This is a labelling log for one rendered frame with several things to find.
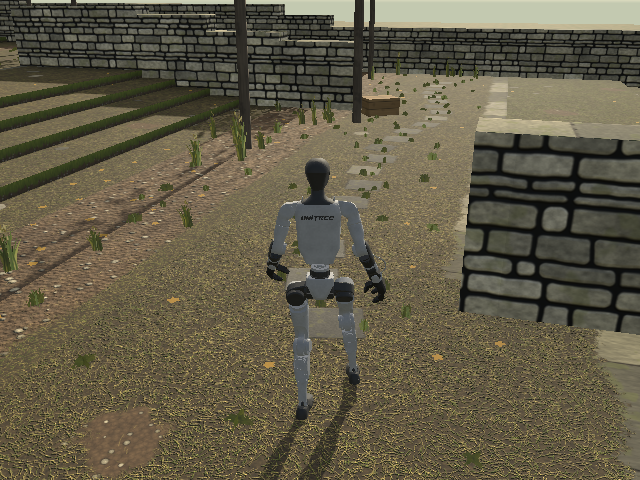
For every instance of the humanoid robot torso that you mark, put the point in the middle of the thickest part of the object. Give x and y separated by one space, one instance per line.
318 234

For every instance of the robot left forearm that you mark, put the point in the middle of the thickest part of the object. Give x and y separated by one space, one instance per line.
273 259

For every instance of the right robot hand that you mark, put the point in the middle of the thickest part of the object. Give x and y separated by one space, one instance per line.
379 287

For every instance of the robot right forearm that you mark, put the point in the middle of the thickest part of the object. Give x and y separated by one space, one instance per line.
370 265

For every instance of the left robot hand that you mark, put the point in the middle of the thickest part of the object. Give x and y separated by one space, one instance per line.
272 275

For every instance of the right robot thigh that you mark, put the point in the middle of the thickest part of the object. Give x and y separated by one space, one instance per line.
344 294

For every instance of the robot left upper arm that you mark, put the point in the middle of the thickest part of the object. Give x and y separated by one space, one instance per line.
286 212

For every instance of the robot right upper arm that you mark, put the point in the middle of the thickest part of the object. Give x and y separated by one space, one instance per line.
350 211

